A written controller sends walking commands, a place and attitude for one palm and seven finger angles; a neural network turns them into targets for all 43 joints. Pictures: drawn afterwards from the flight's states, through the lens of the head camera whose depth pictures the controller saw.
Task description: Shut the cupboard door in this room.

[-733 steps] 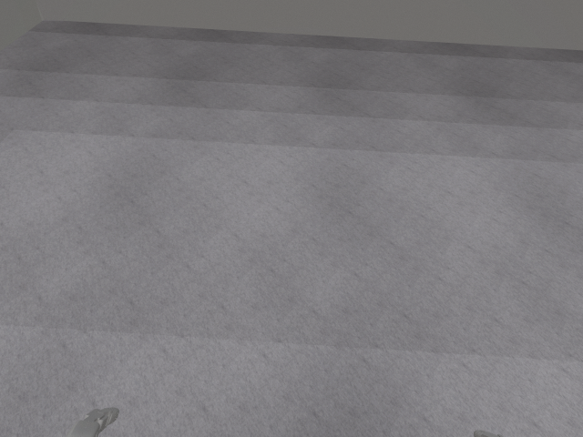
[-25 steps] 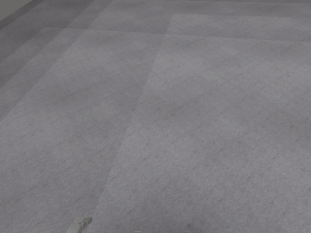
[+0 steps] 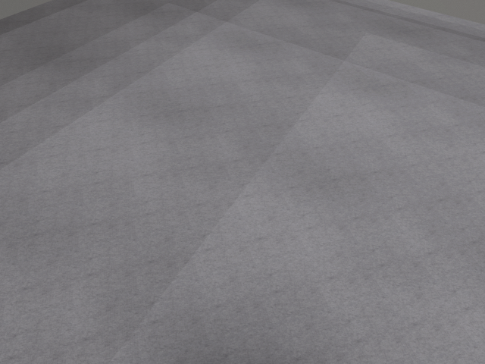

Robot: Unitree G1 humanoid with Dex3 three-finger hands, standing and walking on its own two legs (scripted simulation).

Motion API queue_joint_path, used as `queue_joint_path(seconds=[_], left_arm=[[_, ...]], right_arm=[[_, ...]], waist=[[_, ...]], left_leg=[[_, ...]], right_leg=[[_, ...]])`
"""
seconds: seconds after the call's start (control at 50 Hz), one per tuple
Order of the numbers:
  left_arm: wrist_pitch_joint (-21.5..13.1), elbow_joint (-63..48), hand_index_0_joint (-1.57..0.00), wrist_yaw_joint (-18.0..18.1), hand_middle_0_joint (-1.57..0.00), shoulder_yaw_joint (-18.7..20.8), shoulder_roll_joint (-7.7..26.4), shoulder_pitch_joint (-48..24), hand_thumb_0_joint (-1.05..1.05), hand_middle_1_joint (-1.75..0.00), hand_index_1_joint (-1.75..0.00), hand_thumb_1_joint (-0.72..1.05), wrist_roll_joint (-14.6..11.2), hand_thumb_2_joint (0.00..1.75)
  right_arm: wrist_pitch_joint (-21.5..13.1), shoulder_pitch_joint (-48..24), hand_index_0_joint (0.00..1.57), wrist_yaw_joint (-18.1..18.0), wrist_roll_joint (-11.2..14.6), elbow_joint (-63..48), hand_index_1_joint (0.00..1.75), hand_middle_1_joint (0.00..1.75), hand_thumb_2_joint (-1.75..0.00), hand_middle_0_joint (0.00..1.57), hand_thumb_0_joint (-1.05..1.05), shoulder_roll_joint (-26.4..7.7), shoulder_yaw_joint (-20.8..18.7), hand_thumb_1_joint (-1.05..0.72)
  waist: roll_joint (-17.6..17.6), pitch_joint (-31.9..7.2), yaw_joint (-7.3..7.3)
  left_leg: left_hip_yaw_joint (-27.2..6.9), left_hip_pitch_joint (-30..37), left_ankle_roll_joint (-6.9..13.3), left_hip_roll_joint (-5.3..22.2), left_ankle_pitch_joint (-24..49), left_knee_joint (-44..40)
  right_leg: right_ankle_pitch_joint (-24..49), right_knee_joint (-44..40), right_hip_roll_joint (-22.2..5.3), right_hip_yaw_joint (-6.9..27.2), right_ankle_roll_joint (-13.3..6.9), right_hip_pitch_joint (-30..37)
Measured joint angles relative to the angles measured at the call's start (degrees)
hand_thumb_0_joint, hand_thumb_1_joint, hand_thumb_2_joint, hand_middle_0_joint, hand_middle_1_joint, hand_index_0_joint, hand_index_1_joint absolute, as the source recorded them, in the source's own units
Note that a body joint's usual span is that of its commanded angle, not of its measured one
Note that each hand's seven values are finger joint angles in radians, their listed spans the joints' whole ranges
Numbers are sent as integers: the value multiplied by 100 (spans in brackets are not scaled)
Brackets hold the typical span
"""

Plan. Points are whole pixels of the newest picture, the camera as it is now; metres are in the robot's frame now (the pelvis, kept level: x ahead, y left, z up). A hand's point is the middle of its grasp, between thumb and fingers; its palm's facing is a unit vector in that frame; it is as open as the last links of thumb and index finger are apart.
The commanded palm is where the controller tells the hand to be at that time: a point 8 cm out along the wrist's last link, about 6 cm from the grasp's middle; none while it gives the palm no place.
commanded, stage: turn or walk to find it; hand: left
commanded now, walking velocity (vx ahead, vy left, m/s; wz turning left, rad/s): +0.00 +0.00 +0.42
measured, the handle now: out of the picture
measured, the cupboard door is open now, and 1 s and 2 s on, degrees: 90 90 90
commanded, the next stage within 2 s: none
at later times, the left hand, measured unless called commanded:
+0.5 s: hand out of the picture +0.07 +0.21 -0.14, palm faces +0.16 -0.95 -0.26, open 7.4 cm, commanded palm none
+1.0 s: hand out of the picture -0.11 +0.14 -0.15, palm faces +0.44 -0.86 -0.27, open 7.3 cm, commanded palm none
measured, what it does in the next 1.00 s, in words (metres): steps on the spot, turning left: right foot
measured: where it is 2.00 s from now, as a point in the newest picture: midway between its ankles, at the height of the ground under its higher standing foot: outside the picture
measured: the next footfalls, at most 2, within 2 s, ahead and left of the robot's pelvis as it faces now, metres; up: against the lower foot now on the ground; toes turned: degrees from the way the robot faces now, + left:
right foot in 0.54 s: +0.03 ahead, -0.12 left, +0.00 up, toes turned +9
left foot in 1.10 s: -0.11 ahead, +0.08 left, +0.00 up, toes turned +32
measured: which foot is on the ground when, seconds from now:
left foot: down 0.00-0.54, up 0.56-1.00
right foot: down 0.00-0.00, up 0.02-0.52, down 0.54-1.00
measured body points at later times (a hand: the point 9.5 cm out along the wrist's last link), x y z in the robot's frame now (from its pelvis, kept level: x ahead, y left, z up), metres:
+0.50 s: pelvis -0.02 -0.01 +0.01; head +0.01 -0.02 +0.46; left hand +0.06 +0.26 -0.12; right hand +0.04 -0.25 -0.15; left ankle -0.01 +0.11 -0.73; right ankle -0.01 -0.14 -0.71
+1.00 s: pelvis -0.05 -0.05 +0.01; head -0.01 -0.05 +0.46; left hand -0.13 +0.19 -0.13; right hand +0.11 -0.26 -0.15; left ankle -0.15 +0.08 -0.68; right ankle -0.01 -0.13 -0.73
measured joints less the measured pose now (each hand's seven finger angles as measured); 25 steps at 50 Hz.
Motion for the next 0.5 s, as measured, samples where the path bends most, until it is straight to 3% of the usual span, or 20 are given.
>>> queue_joint_path(seconds=[0.04, 0.08, 0.14, 0.22, 0.38, 0.5], left_arm=[[125, 67, -20, 10, -20, 44, 136, -15, 0, -30, -30, 91, -37, 90], [253, 120, -20, 23, -20, 63, 203, -46, 0, -30, -30, 91, -32, 90], [300, 138, -20, -20, -20, 78, 213, -186, 0, -30, -30, 91, -34, 90], [211, 9, -20, -58, -20, 68, 194, -367, 0, -30, -30, 91, -37, 90], [197, -181, -20, -17, -20, 38, 132, -732, 0, -30, -30, 91, -61, 90], [120, -377, -20, -13, -20, -32, -39, -1033, 0, -30, -30, 91, -113, 90]], right_arm=[[-94, -103, 20, -2, -24, -63, 30, 29, -90, 20, 1, 110, 20, -91], [-134, -121, 20, -19, -44, -116, 30, 29, -90, 20, 1, 183, 76, -91], [-141, -88, 20, -85, -58, -143, 30, 29, -89, 20, 1, 223, 126, -91], [-152, -18, 20, -99, -39, -120, 30, 29, -89, 20, 1, 248, 156, -91], [-151, 328, 20, -90, -68, -72, 30, 30, -89, 21, 1, 308, 89, -91], [-49, 603, 20, -87, -101, 28, 30, 30, -89, 21, 1, 200, -3, -91]], waist=[[-207, 29, 36], [-252, -3, 53], [-170, -50, 10], [-100, -67, -7], [-6, -91, -244], [204, -58, -451]], left_leg=[[31, -18, 260, -139, 17, 57], [-4, 33, 407, -166, -42, 4], [-164, 151, 458, -197, 171, -358], [-314, 244, 517, -289, 480, -787], [-601, 123, 477, -432, 686, -919], [-895, -194, 294, -494, 720, -678]], right_leg=[[-647, 697, -34, 389, 179, -286], [-1111, 1525, 134, 814, 265, -596], [-866, 2372, 295, 1184, 350, -936], [-438, 2735, 334, 1480, 459, -1161], [-612, 2047, 444, 1654, 539, -932], [-594, 656, 676, 1620, 421, -398]])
